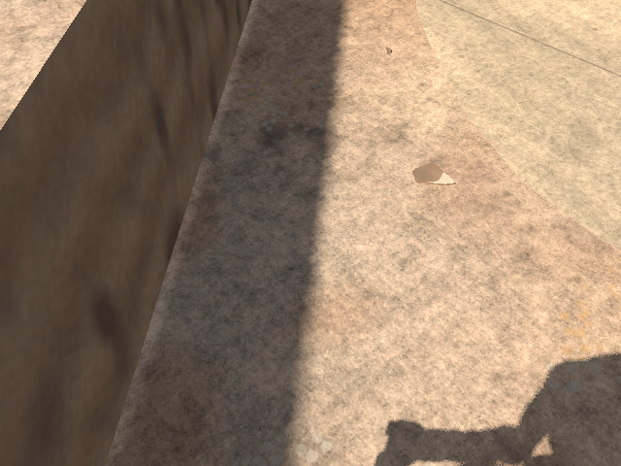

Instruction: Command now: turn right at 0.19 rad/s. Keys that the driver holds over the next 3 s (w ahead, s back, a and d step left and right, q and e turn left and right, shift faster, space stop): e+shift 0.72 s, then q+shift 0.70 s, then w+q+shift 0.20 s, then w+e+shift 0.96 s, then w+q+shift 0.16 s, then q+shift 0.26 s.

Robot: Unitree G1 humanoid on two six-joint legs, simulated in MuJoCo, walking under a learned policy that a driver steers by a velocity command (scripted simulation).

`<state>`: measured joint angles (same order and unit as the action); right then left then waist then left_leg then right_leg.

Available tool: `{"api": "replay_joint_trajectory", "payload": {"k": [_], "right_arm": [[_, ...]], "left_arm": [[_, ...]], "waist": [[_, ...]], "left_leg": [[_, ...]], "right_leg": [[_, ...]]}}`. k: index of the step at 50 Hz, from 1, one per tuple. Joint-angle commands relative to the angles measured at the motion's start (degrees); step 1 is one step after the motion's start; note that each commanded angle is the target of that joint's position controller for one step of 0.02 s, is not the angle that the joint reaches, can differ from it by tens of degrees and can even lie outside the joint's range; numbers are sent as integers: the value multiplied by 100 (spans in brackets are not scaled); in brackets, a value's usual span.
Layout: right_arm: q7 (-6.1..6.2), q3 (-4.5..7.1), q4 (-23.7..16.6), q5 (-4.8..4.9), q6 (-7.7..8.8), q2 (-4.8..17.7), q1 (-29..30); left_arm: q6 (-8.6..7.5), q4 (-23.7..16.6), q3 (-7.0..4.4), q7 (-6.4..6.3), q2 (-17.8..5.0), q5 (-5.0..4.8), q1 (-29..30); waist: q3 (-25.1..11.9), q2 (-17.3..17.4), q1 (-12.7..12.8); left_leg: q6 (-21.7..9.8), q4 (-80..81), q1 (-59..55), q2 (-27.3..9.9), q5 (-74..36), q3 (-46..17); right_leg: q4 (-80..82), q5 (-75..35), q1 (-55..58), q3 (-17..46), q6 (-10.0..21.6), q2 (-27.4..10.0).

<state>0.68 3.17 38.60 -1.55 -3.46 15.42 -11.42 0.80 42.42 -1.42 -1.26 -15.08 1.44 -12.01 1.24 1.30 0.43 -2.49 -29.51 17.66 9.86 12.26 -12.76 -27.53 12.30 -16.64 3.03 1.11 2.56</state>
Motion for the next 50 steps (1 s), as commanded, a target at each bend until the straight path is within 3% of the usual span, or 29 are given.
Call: {"api": "replay_joint_trajectory", "payload": {"k": [1, 2, 3, 4, 5, 9, 12, 16, 18, 19, 20, 21, 22, 23, 24, 27, 30, 34, 36, 40, 41, 42, 43, 44, 45, 46, 47, 48, 50], "right_arm": [[87, 162, -189, 7, 69, 819, -454], [105, 197, -195, -4, 87, 946, -232], [83, 202, -235, 12, 129, 918, 27], [72, 193, -245, 48, 148, 865, 100], [28, 166, -279, 22, 139, 742, 97], [75, 80, -318, 62, 125, 508, 263], [125, 25, -357, 129, 185, 496, 461], [176, 33, -273, 158, 304, 644, 238], [235, 55, -105, 198, 363, 677, -201], [279, 91, -3, 151, 411, 791, -453], [347, 189, -56, 107, 418, 1263, -260], [324, 224, -350, 31, 388, 1694, 369], [275, 170, -297, -52, 361, 1364, 457], [256, 53, -286, -39, 361, 939, 598], [250, 6, -287, 2, 363, 790, 678], [280, -13, -270, -1, 365, 769, 400], [260, 58, -68, 31, 361, 871, -192], [191, 116, 43, 25, 354, 959, -394], [181, 126, 37, 37, 368, 972, -267], [52, 142, 275, 71, 436, 1071, -466], [22, 109, 314, 114, 424, 1015, -385], [-7, 47, 374, 176, 402, 899, -312], [-51, -110, 399, 217, 424, 466, -489], [-177, -342, 250, 179, 408, -278, -1004], [-115, -162, 405, 176, 256, 355, -714], [-112, -34, 369, 224, 202, 709, -502], [-109, 51, 428, 205, 184, 852, -476], [-108, 110, 541, 157, 151, 916, -619], [-140, 116, 769, 85, 49, 701, -1028]], "left_arm": [[-118, -454, -194, 74, -1124, 43, 406], [-103, -363, -273, 160, -1162, -31, 249], [-71, -283, -351, 189, -1253, -78, -24], [-21, -248, -406, 159, -1274, -112, -164], [3, -229, -443, 133, -1280, -145, -230], [81, -272, -551, 167, -1106, -141, -256], [149, -237, -645, 167, -1170, -124, -441], [206, -296, -730, 188, -1233, -91, -243], [210, -381, -721, 217, -1191, -125, 36], [196, -461, -700, 200, -1120, -153, 214], [177, -460, -613, 166, -761, -188, -108], [168, -496, -601, 110, -668, -158, -365], [176, -433, -707, 107, -1254, 47, -118], [189, -352, -720, 164, -1236, 61, -172], [237, -258, -685, 227, -1113, 70, -318], [367, -275, -593, 389, -1008, -26, -277], [404, -498, -489, 455, -911, -43, 264], [455, -714, -395, 551, -743, -97, 578], [472, -811, -358, 539, -634, -92, 706], [427, -747, -256, 402, -458, -149, 535], [389, -634, -234, 339, -418, -116, 356], [316, -456, -184, 270, -355, -35, 56], [224, -285, -158, 180, -475, 133, -284], [121, -379, -95, 101, -809, 120, -66], [111, -294, -210, -3, -936, -43, -118], [123, -245, -193, -34, -878, -26, 173], [168, -252, -178, -78, -837, -41, 449], [213, -285, -156, -129, -783, -53, 629], [244, -330, -103, -140, -627, -73, 673]], "waist": [[-186, -1160, -357], [-13, -1112, -265], [-15, -1073, -52], [-89, -984, -14], [-125, -941, -22], [-425, -875, 3], [-532, -1004, 134], [-607, -1058, 27], [-654, -1121, -220], [-606, -1062, -373], [-655, -52, -134], [-514, 1074, 40], [-154, 593, 38], [-58, 350, 177], [28, 323, 255], [-20, 570, 115], [-45, 695, -232], [-105, 825, -313], [-61, 831, -263], [-302, 1072, -214], [-374, 943, -62], [-469, 632, 183], [-970, -78, 272], [-1354, -1536, -128], [-1344, -1254, 287], [-821, -1158, 156], [-422, -1078, 63], [-261, -1062, -62], [-235, -924, -161]], "left_leg": [[144, -211, 170, -434, 1270, 484], [186, -520, 212, -473, 1192, 631], [228, -919, 553, -362, 1218, 744], [299, -1411, 808, -352, 1311, 741], [371, -1801, 1019, -389, 1360, 709], [538, -2083, 1216, -429, 1343, 769], [507, -1669, 1122, -398, 1347, 696], [377, -742, 320, -292, 1238, 641], [279, 361, -650, -252, 752, 704], [203, 1187, -1288, -490, 245, 600], [-7, 1822, -1805, -1638, 900, -484], [-523, 2131, -1496, -3068, 1387, -2042], [-806, 1919, -754, -3096, 642, -1586], [-752, 1689, -557, -2732, -97, -964], [-614, 1547, -522, -2399, -608, -342], [-593, 1196, -1102, -2143, -1922, 565], [-710, 967, -1847, -2310, -2793, 806], [-794, 786, -1941, -2592, -3221, 1160], [-724, 679, -1635, -2639, -3307, 1481], [-742, 337, -1176, -2499, -3588, 1383], [-669, 146, -1091, -2419, -3502, 1367], [-468, -97, -744, -2296, -3252, 1459], [-150, -533, -9, -2082, -1965, 1574], [211, -1049, 838, -1553, 2048, 1743], [181, -1527, 306, -1349, 2351, 1259], [164, -2074, 665, -1214, 2258, 1190], [180, -2483, 955, -1184, 2027, 1199], [222, -2752, 1028, -1187, 1760, 1202], [362, -3333, 866, -1141, 1435, 1333]], "right_leg": [[1424, -806, 211, 2734, 966, -1967], [1320, -788, 243, 2731, 1000, -1708], [1197, -759, 522, 2602, 954, -1494], [1103, -874, 775, 2538, 916, -1331], [985, -1285, 920, 2487, 940, -1245], [793, -1518, 1153, 2415, 912, -835], [843, -1209, 1262, 2770, 988, -771], [857, -1103, 895, 3096, 842, -611], [795, -554, 358, 3102, 505, -343], [638, 173, -150, 2947, 221, -79], [-288, 1502, -812, 2282, -127, 498], [-1725, 2021, -1558, 905, -285, 1189], [-2552, 1685, -1507, 677, -309, 489], [-3074, 1356, -1307, 573, -245, 392], [-3553, 1113, -1318, 481, -252, 363], [-4103, 926, -1768, 72, -386, 164], [-3586, 944, -2116, -163, -511, -66], [-2923, 1103, -1861, -379, -414, -249], [-2499, 1063, -1483, -582, -321, -298], [-1268, 1289, -313, -693, -7, 74], [-572, 913, 80, -656, 81, 122], [691, -230, 909, -555, 144, 31], [1140, -1184, 2341, 285, 206, -845], [615, -4394, 3041, 1801, 720, -2690], [417, -4520, 2100, 1179, 1342, -2545], [473, -4187, 1922, 822, 1341, -2260], [593, -3777, 1659, 473, 1180, -2025], [674, -3588, 1490, 160, 1015, -1853], [789, -3377, 1147, -314, 1006, -1757]]}}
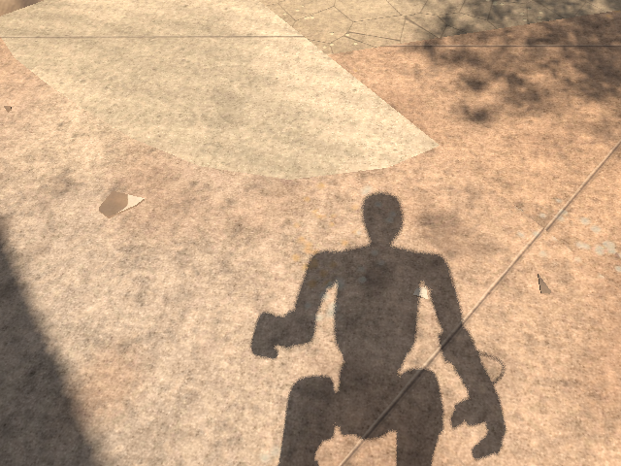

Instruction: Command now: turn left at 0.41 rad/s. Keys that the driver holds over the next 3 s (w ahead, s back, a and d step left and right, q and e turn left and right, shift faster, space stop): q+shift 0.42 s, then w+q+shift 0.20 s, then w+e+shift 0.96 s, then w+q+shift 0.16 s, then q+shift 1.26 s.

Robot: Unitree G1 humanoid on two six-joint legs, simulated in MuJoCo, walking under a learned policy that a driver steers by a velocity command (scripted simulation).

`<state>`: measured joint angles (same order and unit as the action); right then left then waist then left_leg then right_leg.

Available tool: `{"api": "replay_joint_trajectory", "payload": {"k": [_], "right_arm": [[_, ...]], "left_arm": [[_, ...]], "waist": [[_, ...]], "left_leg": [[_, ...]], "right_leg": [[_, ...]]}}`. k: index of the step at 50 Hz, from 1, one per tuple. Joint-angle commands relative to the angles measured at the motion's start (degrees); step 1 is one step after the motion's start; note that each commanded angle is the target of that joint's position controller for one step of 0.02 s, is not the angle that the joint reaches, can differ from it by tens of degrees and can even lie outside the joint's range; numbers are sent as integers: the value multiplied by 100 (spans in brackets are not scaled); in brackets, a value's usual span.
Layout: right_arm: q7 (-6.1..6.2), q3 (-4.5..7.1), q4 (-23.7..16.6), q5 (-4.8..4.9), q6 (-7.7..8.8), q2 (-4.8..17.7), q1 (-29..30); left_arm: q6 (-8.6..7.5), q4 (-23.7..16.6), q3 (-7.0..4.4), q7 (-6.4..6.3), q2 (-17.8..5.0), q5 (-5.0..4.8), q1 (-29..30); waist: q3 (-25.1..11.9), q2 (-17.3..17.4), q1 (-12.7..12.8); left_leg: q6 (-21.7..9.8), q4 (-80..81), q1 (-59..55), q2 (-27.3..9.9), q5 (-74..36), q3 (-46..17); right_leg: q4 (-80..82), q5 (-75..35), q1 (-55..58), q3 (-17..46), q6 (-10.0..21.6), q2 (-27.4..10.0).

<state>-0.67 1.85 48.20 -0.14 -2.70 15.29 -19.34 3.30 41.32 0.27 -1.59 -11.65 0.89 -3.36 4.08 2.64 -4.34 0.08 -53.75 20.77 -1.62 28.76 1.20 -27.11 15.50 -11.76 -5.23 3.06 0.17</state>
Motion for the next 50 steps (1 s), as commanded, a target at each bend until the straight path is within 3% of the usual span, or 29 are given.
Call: {"api": "replay_joint_trajectory", "payload": {"k": [1, 3, 5, 10, 13, 15, 16, 17, 18, 19, 20, 21, 22, 23, 24, 26, 30, 33, 36, 40, 42, 43, 44, 45, 46, 47, 48, 49, 50], "right_arm": [[-15, 247, -184, -41, -68, 613, -263], [-35, 264, -312, -5, -130, 518, -89], [-66, 289, -499, -63, -145, 522, 210], [-221, 255, -840, -48, -156, 357, 533], [-267, 301, -1024, 8, -186, 452, 645], [-304, 323, -1186, 23, -144, 415, 665], [-292, 341, -1182, -21, -105, 428, 481], [-213, 437, -1052, -117, -29, 743, 62], [-90, 685, -1106, -73, 47, 1800, -149], [-59, 760, -1077, 5, 69, 1867, -587], [-10, 706, -1099, 16, 59, 1670, -395], [37, 629, -1178, 21, 13, 1431, 50], [67, 569, -1248, 51, -29, 1242, 341], [59, 506, -1337, 40, -35, 1064, 504], [15, 463, -1352, 11, -16, 1008, 485], [-47, 484, -1296, -1, 98, 1129, 282], [-44, 541, -1185, -83, 259, 1358, -19], [-13, 480, -1136, -56, 395, 1121, -186], [-48, 445, -1062, -72, 582, 1125, -325], [-11, 434, -984, -127, 690, 1215, -267], [20, 430, -888, -183, 724, 1243, -194], [13, 415, -901, -177, 740, 1257, -12], [21, 386, -846, -189, 744, 1274, 60], [38, 317, -859, -245, 742, 1102, 121], [46, 175, -1174, -176, 788, 750, 246], [13, 79, -1349, -253, 852, 460, 346], [-5, 82, -1380, -344, 885, 717, 787], [-54, 90, -1336, -371, 934, 860, 911], [-79, 64, -1320, -409, 957, 833, 902]], "left_arm": [[-14, -233, -262, -100, -907, 0, -164], [-56, -195, -254, -116, -844, 72, -184], [-110, -144, -261, -153, -821, 105, -351], [-254, -133, -377, -80, -1030, 168, -470], [-304, -185, -461, 36, -1171, 135, -476], [-290, -154, -518, 108, -1280, 37, -560], [-257, -143, -550, 133, -1323, -19, -549], [-228, -107, -560, 168, -1245, -34, -723], [-195, -531, -441, 204, -805, -7, -612], [-100, -766, -406, 125, -913, 140, 25], [-84, -714, -401, 101, -960, 97, -135], [-133, -603, -417, 88, -1003, 19, -272], [-208, -545, -455, 108, -1118, 69, -334], [-237, -473, -501, 169, -1261, 187, -381], [-226, -430, -538, 227, -1318, 204, -431], [-246, -413, -534, 316, -1242, 191, -372], [-327, -490, -454, 345, -1069, 199, -29], [-425, -544, -361, 362, -942, 182, 82], [-515, -645, -339, 379, -999, 125, 339], [-553, -836, -383, 450, -1195, 69, 468], [-541, -872, -384, 486, -1200, 42, 270], [-528, -776, -396, 480, -1189, 17, -137], [-540, -525, -458, 431, -1244, -8, -933], [-594, -82, -586, 357, -1504, 25, -2250], [-638, 35, -744, 294, -2175, 106, -3206], [-666, 4, -691, 358, -2101, 69, -2821], [-644, -82, -622, 409, -1714, 33, -2191], [-648, -118, -641, 400, -1648, 1, -2134], [-658, -86, -633, 370, -1608, -16, -2155]], "waist": [[-504, -963, 306], [-345, -939, 317], [-147, -1035, 403], [-405, -973, 442], [-546, -1035, 446], [-643, -890, 392], [-692, -704, 220], [-732, 62, 35], [-527, 1829, 96], [-710, 1080, -267], [-626, 678, -97], [-343, 427, 127], [-410, 406, 235], [-460, 526, 244], [-488, 558, 258], [-396, 319, 255], [-296, 346, 139], [-228, 535, 43], [-192, 561, -132], [122, 448, -119], [266, 321, 45], [138, 264, 287], [-287, 114, 709], [-987, -425, 1260], [-1496, -1702, 1545], [-1056, -2137, 1080], [-518, -1138, 917], [-484, -508, 873], [-460, -286, 771]], "left_leg": [[164, -1092, 564, -5, -295, -30], [251, -1059, 681, -60, -491, 9], [296, -740, 903, -128, -535, 30], [119, 390, 458, -221, -512, 193], [-58, 908, 53, -157, -420, 391], [-245, 1475, -304, -75, -500, 523], [-346, 2120, -750, -2, -1020, 488], [-527, 3004, -1375, -180, -1625, -294], [-1251, 3489, -1991, -1783, -3780, -2938], [-1919, 3496, -2068, -1969, -4356, -3436], [-1910, 3521, -2096, -1794, -3769, -2956], [-1690, 3604, -1816, -1425, -3121, -2510], [-1472, 3863, -1701, -1032, -1376, -2361], [-1392, 4136, -1587, -801, -90, -2384], [-1374, 4318, -1611, -744, 503, -2523], [-1365, 4443, -1609, -687, 772, -2685], [-1414, 4329, -1451, -540, 575, -2797], [-1400, 4345, -1347, -555, 125, -2650], [-1334, 4447, -1374, -780, 127, -2594], [-1250, 4675, -1609, -1186, 174, -2407], [-1191, 4687, -1715, -1303, -379, -2027], [-1096, 4400, -1587, -1226, -1518, -1646], [-976, 3489, -1386, -969, -3327, -1113], [-814, 1586, -693, -544, -4562, -482], [-429, -809, 912, 51, -3429, 84], [-303, -1602, 2629, 770, -477, -410], [-365, -2074, 3132, 345, -1012, -781], [-340, -1942, 2943, 41, -1461, -758], [-292, -1632, 2675, -126, -1572, -711]], "right_leg": [[805, -3333, 541, 374, 829, -1522], [1011, -2415, 370, 221, 863, -1568], [1144, -1819, 411, 192, 904, -1674], [849, -1996, 626, -101, 888, -1974], [538, -2158, 617, -256, 700, -2159], [149, -2010, 556, -405, 458, -2230], [-300, -1650, 296, -627, 190, -2128], [-1362, -929, -262, -911, -214, -1730], [-2974, 1975, -2123, -1212, -792, -581], [-3723, 2626, -2750, 146, -809, -168], [-3912, 2171, -2929, 450, -772, -301], [-3739, 1480, -2860, 597, -694, -402], [-3421, 905, -2724, 692, -622, -451], [-3355, 522, -2610, 654, -559, -398], [-3302, 293, -2614, 634, -532, -304], [-2938, 75, -2706, 669, -568, -215], [-2302, -203, -2798, 740, -775, -124], [-1671, -650, -2738, 606, -867, -140], [-1110, -841, -2451, 510, -646, -269], [-838, -407, -2369, 393, -178, -412], [-660, -189, -2119, 331, 126, -357], [-461, -108, -1470, 174, 295, -151], [-341, -100, -311, -33, 427, 191], [-421, 324, 1335, 214, 565, 280], [554, 2832, 2486, 2863, 1035, -1058], [1755, 3766, 2748, 5530, 1262, -1596], [1590, 3203, 2341, 5296, 1270, -1666], [1389, 2412, 1949, 4451, 1254, -1485], [1477, 1970, 1545, 3944, 1215, -1265]]}}
Over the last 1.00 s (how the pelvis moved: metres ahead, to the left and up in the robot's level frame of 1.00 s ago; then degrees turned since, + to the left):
0.00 -0.01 0.00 -35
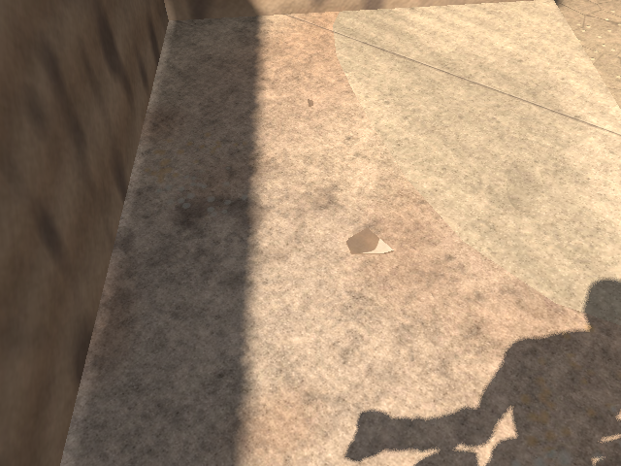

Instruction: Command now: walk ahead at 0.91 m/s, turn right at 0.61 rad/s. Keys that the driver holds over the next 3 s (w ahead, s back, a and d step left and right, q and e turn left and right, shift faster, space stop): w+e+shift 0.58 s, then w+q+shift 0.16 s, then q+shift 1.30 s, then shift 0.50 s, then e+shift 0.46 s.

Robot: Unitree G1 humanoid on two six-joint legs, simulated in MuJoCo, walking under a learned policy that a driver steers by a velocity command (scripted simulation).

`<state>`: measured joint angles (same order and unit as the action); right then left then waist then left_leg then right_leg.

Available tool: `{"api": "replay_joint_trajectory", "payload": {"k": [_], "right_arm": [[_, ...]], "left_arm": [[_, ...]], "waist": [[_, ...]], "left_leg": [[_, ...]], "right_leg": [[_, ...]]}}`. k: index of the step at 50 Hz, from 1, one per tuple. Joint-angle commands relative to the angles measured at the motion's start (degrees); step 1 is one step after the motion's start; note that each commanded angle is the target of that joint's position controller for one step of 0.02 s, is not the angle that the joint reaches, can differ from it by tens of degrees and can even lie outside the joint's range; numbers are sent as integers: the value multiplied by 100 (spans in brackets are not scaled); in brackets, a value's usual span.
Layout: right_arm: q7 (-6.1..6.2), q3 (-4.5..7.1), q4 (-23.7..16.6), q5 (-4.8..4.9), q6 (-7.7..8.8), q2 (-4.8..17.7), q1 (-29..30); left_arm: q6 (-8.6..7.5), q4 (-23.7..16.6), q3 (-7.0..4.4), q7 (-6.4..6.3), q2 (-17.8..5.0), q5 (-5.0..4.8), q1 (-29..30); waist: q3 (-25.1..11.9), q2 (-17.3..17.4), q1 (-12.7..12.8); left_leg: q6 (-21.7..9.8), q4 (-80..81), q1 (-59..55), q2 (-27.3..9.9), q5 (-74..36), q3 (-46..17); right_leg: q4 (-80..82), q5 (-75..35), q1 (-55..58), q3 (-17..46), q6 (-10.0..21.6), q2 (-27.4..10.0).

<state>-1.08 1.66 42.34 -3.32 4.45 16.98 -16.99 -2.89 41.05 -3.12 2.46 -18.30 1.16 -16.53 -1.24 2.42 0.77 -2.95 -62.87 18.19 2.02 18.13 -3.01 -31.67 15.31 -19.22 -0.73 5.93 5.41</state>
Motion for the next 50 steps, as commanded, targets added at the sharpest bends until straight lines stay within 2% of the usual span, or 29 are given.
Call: {"api": "replay_joint_trajectory", "payload": {"k": [1, 3, 5, 11, 13, 15, 16, 17, 18, 19, 20, 22, 23, 26, 29, 30, 31, 32, 34, 36, 37, 38, 39, 40, 41, 43, 45, 47, 50], "right_arm": [[-60, 41, -740, -150, 199, 592, 688], [-119, -27, -801, -174, 45, 501, 788], [-137, -83, -984, -121, -62, 474, 1291], [-169, -279, -1414, 74, -6, 272, 2684], [-109, -270, -1423, 116, 13, 373, 2602], [39, -104, -1123, 128, 26, 765, 1590], [138, 18, -848, 201, 50, 997, 535], [276, 190, -533, 152, 68, 1305, -726], [379, 319, -397, -106, 90, 1670, -1466], [297, 364, -477, -98, 31, 1774, -821], [270, 298, -575, -30, 3, 1109, -200], [241, 181, -352, -40, 28, 605, -1], [261, 142, -165, -33, 73, 521, -152], [153, 77, 256, 157, 254, 234, -365], [121, 85, 379, 195, 382, 298, -87], [111, 53, 476, 172, 399, 180, -151], [81, 74, 490, 133, 465, 437, -175], [58, 70, 629, 153, 477, 471, -296], [54, 132, 828, 220, 421, 851, -625], [121, 169, 969, 269, 296, 1289, -815], [142, 208, 1002, 251, 210, 1518, -770], [163, 190, 1006, 308, 139, 1509, -582], [127, 67, 917, 284, 130, 903, -860], [130, -82, 726, 571, 112, 99, -1920], [239, 122, 679, 504, 63, 857, -1122], [209, 74, 653, 426, 22, 439, -783], [123, 135, 796, 303, -227, 286, -939], [54, 166, 740, 263, -399, 66, -912], [-51, 117, 383, 216, -415, -204, -312]], "left_arm": [[-62, -21, -239, -79, -795, -69, -796], [-137, 73, -192, -130, -669, -118, -851], [-179, 148, -210, -146, -706, -147, -1013], [-170, 517, -286, -223, -812, -196, -1490], [-184, 558, -309, -267, -906, -210, -1313], [-204, 556, -346, -269, -1157, -165, -1048], [-234, 533, -390, -243, -1353, -118, -834], [-307, 468, -363, -231, -1205, -46, -518], [-338, 329, -141, -236, -199, -100, -772], [-242, 56, -27, -229, -197, -336, -1233], [-140, 224, -99, -250, -703, -140, -529], [-19, 227, -118, -103, -634, 13, 21], [51, 143, -92, -19, -467, 93, 189], [262, -216, 43, 118, -46, 104, 661], [305, -658, 142, 252, -29, 118, 1235], [286, -643, 160, 272, -41, 108, 1391], [251, -833, 257, 317, 64, 103, 1495], [209, -837, 298, 344, 29, 128, 1716], [127, -808, 309, 317, -78, 125, 2010], [61, -576, 214, 217, -358, 218, 1492], [34, -332, 120, 124, -542, 259, 655], [-8, 69, 32, 5, -682, 317, -544], [-37, 310, -99, -132, -1143, 429, -1052], [-80, 94, -199, -187, -1593, 445, -804], [-59, 60, -228, -194, -1348, 173, -752], [-193, 273, -35, -175, -596, 109, -32], [-237, 282, 74, -235, -210, 44, 207], [-304, 335, 69, -249, -160, -30, 288], [-340, 291, 85, -326, -49, -114, 773]], "waist": [[274, -278, 128], [488, -528, 18], [722, -422, 93], [670, -660, 554], [484, -656, 413], [-249, -659, -112], [-827, -734, -679], [-1348, -607, -1289], [-2050, 928, -1156], [-2744, 2174, -582], [-1630, 979, -659], [-482, -13, -533], [-156, 12, -448], [344, 177, -183], [696, 204, 104], [714, 91, 42], [921, 254, 195], [1149, -98, 165], [1194, -268, 74], [653, 4, 441], [102, 217, 889], [-429, 215, 1482], [-1071, -214, 1253], [-2431, -1524, 414], [-2416, -197, 783], [-434, -277, 167], [15, -567, -150], [35, -603, -394], [275, -940, -565]], "left_leg": [[121, -436, 2778, -587, -579, -240], [324, -104, 2669, -643, -571, -87], [476, 402, 2792, -615, -722, 165], [491, 2552, 1827, -168, -2092, 477], [351, 3050, 1168, -50, -2172, 401], [198, 3178, -640, 242, -1599, 375], [127, 3158, -1925, 86, -1381, 257], [24, 2923, -3314, -503, -489, -203], [-256, 3271, -4667, -2157, 1658, -2101], [-689, 4454, -4733, -3047, 2674, -4784], [-600, 4694, -3728, -2513, 3078, -4020], [-556, 4724, -2422, -2157, 1180, -2418], [-540, 4816, -2017, -2019, 613, -1867], [-362, 5182, -1556, -1951, -328, -769], [-133, 5531, -1016, -1763, -1494, 484], [-54, 5638, -828, -1298, -1839, 970], [-138, 5859, -405, -1503, -2126, 1044], [-183, 6191, -256, -1513, -2633, 1164], [-410, 6396, -666, -1520, -4000, 1295], [-486, 5195, -1445, -1625, -7044, 1260], [-472, 3942, -1527, -1651, -7769, 1157], [-356, 2262, -1153, -1446, -7324, 1081], [-243, 133, -12, -879, -3298, 858], [-59, -2521, 1497, -56, 1247, 241], [-85, -2613, 1699, -155, 636, -288], [-34, -1565, 1883, -616, 300, -35], [108, -1111, 1321, -698, 166, 74], [166, -730, 1200, -650, 12, 221], [131, 650, 1246, -583, -1089, 624]], "right_leg": [[2086, 1647, 1892, 3170, 870, -1522], [2282, 1087, 1458, 2789, 920, -1208], [2490, 339, 1168, 2564, 996, -1064], [2275, -3164, 1294, 2312, 686, -856], [1999, -4018, 1519, 2302, 539, -922], [786, -5724, 1432, 2237, 225, -839], [-355, -5658, 1107, 2240, 118, -765], [-1766, -4757, 335, 2117, 83, -503], [-3894, -200, -981, 1538, 76, 66], [-4914, 1233, -1831, 1043, 4, 166], [-4753, 439, -2138, 874, 99, -328], [-4400, 6, -2068, 659, 51, -702], [-4341, 27, -2090, 641, 33, -834], [-4123, -40, -2474, 583, -24, -1150], [-3550, -894, -2538, 354, -86, -1213], [-3218, -1170, -2267, 230, -67, -992], [-2363, -1404, -1840, 242, -5, -1049], [-1829, -1566, -1481, -2, 82, -871], [-1037, -1596, -843, -452, 236, -462], [-808, -1018, 45, -760, 304, -31], [-687, -622, 997, -614, 375, 60], [25, -1100, 2303, -284, 450, -125], [-104, -886, 3698, 805, 395, -1250], [52, -2652, 5039, 3765, 971, -3468], [352, -4035, 4322, 3316, 1018, -3210], [710, -4724, 2475, 1612, 702, -2646], [1139, -4835, 1381, 632, 374, -2327], [1359, -5016, 1051, 84, 307, -2202], [1586, -4698, 722, -934, 167, -1735]]}}
Over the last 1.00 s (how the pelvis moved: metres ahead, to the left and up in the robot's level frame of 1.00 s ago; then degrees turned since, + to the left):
0.24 0.10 -0.01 28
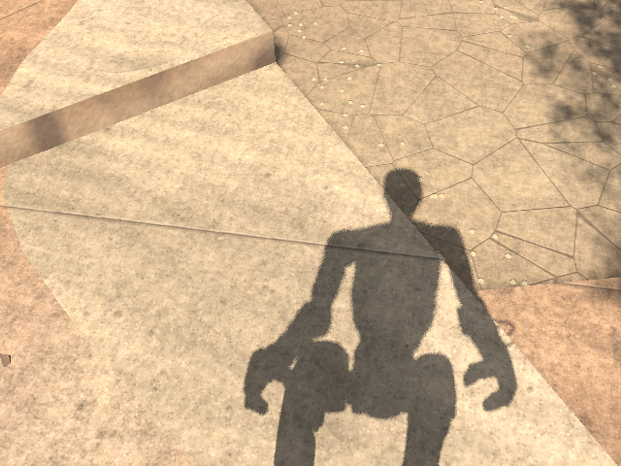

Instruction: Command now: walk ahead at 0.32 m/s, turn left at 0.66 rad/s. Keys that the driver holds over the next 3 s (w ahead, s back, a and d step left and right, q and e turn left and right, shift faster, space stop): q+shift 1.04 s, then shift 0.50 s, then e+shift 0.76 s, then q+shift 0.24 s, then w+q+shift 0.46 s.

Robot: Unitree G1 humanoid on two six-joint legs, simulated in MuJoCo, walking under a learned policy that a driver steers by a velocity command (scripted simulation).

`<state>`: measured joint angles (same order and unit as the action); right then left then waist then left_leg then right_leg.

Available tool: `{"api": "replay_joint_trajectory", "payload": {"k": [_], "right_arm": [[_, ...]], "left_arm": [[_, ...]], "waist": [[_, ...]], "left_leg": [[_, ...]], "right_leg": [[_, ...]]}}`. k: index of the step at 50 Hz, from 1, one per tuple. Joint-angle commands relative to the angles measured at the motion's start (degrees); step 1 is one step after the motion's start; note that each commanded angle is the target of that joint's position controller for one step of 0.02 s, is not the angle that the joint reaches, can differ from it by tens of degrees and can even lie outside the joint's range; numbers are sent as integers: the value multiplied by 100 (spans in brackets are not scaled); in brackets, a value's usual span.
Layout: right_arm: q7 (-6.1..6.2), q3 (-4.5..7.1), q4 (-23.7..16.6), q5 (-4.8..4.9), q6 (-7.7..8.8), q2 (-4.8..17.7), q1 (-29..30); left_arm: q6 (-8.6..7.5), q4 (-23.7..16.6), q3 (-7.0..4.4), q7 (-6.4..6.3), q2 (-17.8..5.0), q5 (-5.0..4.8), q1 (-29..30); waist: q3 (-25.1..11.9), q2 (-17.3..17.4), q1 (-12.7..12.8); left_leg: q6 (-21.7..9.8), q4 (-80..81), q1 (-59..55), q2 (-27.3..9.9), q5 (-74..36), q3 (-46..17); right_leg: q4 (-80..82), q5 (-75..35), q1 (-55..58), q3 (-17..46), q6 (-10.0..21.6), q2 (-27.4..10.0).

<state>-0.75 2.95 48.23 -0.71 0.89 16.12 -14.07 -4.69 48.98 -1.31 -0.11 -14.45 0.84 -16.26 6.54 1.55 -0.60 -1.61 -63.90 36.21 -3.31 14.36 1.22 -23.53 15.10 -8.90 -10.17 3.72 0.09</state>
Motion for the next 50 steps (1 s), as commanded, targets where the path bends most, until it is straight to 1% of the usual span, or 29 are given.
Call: {"api": "replay_joint_trajectory", "payload": {"k": [1, 3, 5, 7, 8, 9, 10, 11, 12, 13, 14, 15, 17, 19, 22, 25, 30, 34, 36, 37, 38, 39, 40, 41, 42, 44, 46, 48, 50], "right_arm": [[-126, -41, -287, -41, -38, -151, -410], [-223, -45, -325, -72, -24, -106, -314], [-252, 28, -305, -143, -60, 84, -643], [-178, 167, -247, -200, -97, 369, -1305], [-97, 286, -101, -231, -70, 607, -1952], [19, 393, -89, -129, -39, 983, -1727], [13, 484, -325, -22, -93, 1577, -1200], [-23, 593, -700, 131, -120, 1836, -964], [23, 543, -899, 117, -202, 1451, -471], [55, 404, -881, 95, -256, 992, -251], [67, 348, -821, 95, -256, 820, -184], [86, 348, -814, 99, -240, 777, -180], [69, 385, -804, 57, -221, 881, -200], [59, 453, -850, 45, -225, 1034, -217], [82, 513, -931, 51, -328, 1121, -180], [76, 545, -971, 29, -394, 1148, -217], [42, 570, -989, -28, -391, 1216, -239], [-19, 571, -1042, -58, -396, 1297, -1], [-46, 545, -1087, -39, -382, 1270, 234], [-44, 516, -1082, 10, -357, 1210, 287], [-19, 446, -1028, 69, -314, 951, -119], [30, 415, -1091, 158, -293, 742, -342], [48, 536, -1053, -93, -271, 1370, -56], [4, 562, -1065, -154, -291, 1436, 32], [-63, 526, -988, -162, -348, 1304, -136], [-199, 472, -867, -67, -467, 1183, -421], [-247, 415, -951, 12, -505, 1133, -165], [-271, 354, -1047, 19, -521, 1032, 148], [-294, 307, -1122, 23, -537, 935, 338]], "left_arm": [[-157, -519, -93, -91, -395, -102, 879], [-172, -492, -149, -136, -524, -124, 749], [-154, -508, -238, -169, -736, -199, 659], [-30, -580, -315, -167, -896, -255, 712], [62, -637, -323, -135, -889, -268, 856], [144, -611, -281, -59, -641, -170, 648], [270, -802, -211, -49, -325, -53, -289], [343, -902, -131, -105, -447, 101, -699], [387, -846, -151, -146, -711, 150, -451], [409, -891, -204, -173, -862, 189, 129], [444, -987, -207, -199, -837, 213, 427], [533, -987, -201, -215, -823, 212, 473], [666, -969, -150, -221, -647, 176, 486], [704, -1044, -126, -210, -558, 116, 602], [751, -1178, -150, -214, -615, 83, 968], [726, -1220, -181, -217, -699, 75, 1210], [585, -1211, -197, -233, -825, 18, 1334], [491, -1167, -210, -252, -944, -59, 1151], [457, -1106, -237, -314, -1035, -87, 844], [432, -1071, -258, -371, -1104, -78, 684], [438, -1160, -332, -439, -1443, -60, 797], [486, -1386, -392, -430, -1928, 8, 1005], [531, -1380, -345, -373, -1723, 108, 1303], [554, -1368, -258, -338, -1343, 83, 1314], [564, -1375, -198, -294, -1129, 50, 1422], [590, -1487, -137, -281, -1018, 56, 1437], [580, -1456, -138, -265, -1007, 75, 1102], [569, -1356, -193, -255, -1095, 87, 707], [562, -1285, -252, -234, -1157, 89, 465]], "waist": [[-469, -907, -407], [-634, -801, -318], [-913, -690, -449], [-1195, -666, -772], [-1407, -435, -1110], [-962, 471, -890], [-1099, 1210, -46], [-2335, 1004, -70], [-1946, 266, -28], [-1188, -347, 11], [-889, -385, 77], [-861, -253, 80], [-1070, -289, 74], [-1254, -245, 10], [-1160, 88, -147], [-955, 320, -286], [-911, 535, -351], [-906, 689, -230], [-867, 754, -29], [-845, 577, 112], [-1084, -172, -77], [-1328, -1234, -122], [-859, -759, -82], [-765, -647, -139], [-687, -617, -215], [-668, -856, -216], [-607, -832, -34], [-572, -919, 178], [-627, -1031, 283]], "left_leg": [[-36, 1538, -846, 36, -1299, 374], [-117, 2432, -1345, 261, -2133, 650], [-309, 2592, -1889, 531, -2032, 857], [-625, 2652, -2556, 729, -1490, 772], [-811, 3111, -3213, 801, -1570, 574], [-1019, 3475, -3505, 330, -3822, -228], [-1941, 3109, -4010, -944, -7838, -2697], [-2559, 4126, -4421, -1596, -5798, -4052], [-2481, 4564, -3888, -1495, -3038, -4142], [-2114, 4787, -3103, -1117, -1735, -3679], [-1801, 4844, -2684, -774, -1538, -3302], [-1558, 4824, -2405, -552, -1770, -2925], [-1204, 4655, -2250, -243, -2322, -2577], [-954, 4567, -2411, -117, -2245, -2613], [-669, 4755, -2519, 61, -651, -2977], [-611, 4897, -2630, 153, 408, -3376], [-730, 4713, -2849, 193, 214, -3862], [-663, 4540, -2499, 290, -437, -4177], [-387, 4562, -2002, 490, -43, -4305], [-130, 4424, -1618, 753, 739, -4152], [199, 3717, -1186, 1200, 1907, -3527], [449, 1910, -647, 1938, 1988, -1933], [519, 928, -286, 1547, 1538, -1339], [496, 405, -514, 1193, 1206, -1220], [443, -77, -563, 1120, 912, -1109], [444, -850, -442, 1005, 704, -795], [505, -652, -208, 785, 626, -587], [595, -255, -3, 598, 667, -426], [652, 95, 16, 439, 762, -281]], "right_leg": [[734, -4305, -438, -322, 317, -1004], [404, -4062, -225, -540, 238, -1002], [-337, -4747, 44, -524, 122, -1231], [-1745, -4989, 70, -429, -21, -1444], [-3093, -4085, -184, -379, -199, -1320], [-4685, 162, -1078, -415, -433, -468], [-6509, 2646, -2459, 217, -771, 436], [-6641, 2282, -2700, 1387, -798, 290], [-6424, 1935, -2789, 1532, -723, 85], [-5774, 1546, -2832, 1554, -685, -104], [-5195, 1288, -2700, 1579, -669, -198], [-4768, 1046, -2381, 1551, -684, -252], [-4311, 802, -2020, 1498, -731, -181], [-3900, 650, -2075, 1562, -761, -139], [-3372, 391, -2345, 1700, -790, -53], [-2937, 260, -2529, 1818, -774, 53], [-2258, 378, -2304, 1941, -584, 294], [-1388, 510, -1381, 1919, -423, 557], [-419, 307, -461, 1912, -390, 591], [408, -117, 170, 1930, -358, 416], [998, 409, 812, 2631, -180, -463], [1411, 1096, 946, 4194, 412, -2039], [1489, 607, 144, 4146, 764, -2113], [1199, -140, -139, 3472, 790, -1873], [994, -693, -255, 2763, 666, -1486], [821, -1343, -193, 2001, 604, -1168], [718, -1732, 166, 1654, 612, -1141], [636, -2082, 633, 1511, 627, -1257], [542, -2494, 935, 1363, 662, -1414]]}}
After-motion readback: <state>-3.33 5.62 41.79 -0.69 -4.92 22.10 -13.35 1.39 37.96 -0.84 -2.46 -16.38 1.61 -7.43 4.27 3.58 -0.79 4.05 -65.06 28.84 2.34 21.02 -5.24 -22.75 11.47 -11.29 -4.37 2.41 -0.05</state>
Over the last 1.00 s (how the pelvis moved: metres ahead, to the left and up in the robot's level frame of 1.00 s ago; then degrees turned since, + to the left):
0.81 -0.29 0.01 -27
